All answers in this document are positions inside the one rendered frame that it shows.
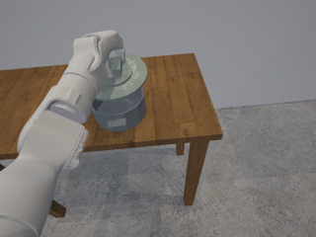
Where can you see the pot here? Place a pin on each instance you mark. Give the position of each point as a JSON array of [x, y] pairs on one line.
[[122, 114]]

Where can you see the left robot hand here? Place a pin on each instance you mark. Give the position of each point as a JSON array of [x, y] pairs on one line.
[[115, 43]]

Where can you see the table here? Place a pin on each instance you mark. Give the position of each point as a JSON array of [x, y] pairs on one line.
[[179, 110]]

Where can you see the robot left upper arm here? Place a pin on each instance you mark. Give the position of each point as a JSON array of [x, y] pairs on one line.
[[27, 185]]

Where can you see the lid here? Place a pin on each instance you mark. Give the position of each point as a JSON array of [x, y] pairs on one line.
[[133, 77]]

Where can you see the robot left forearm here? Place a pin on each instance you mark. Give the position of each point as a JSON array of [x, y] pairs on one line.
[[73, 96]]

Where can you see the knob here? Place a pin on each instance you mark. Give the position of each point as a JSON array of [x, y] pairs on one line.
[[116, 64]]

